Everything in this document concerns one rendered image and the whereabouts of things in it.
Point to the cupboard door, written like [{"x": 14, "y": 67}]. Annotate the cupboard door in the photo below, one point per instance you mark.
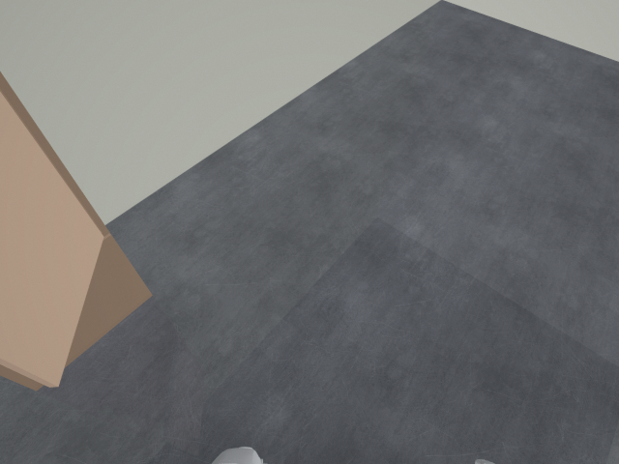
[{"x": 49, "y": 248}]

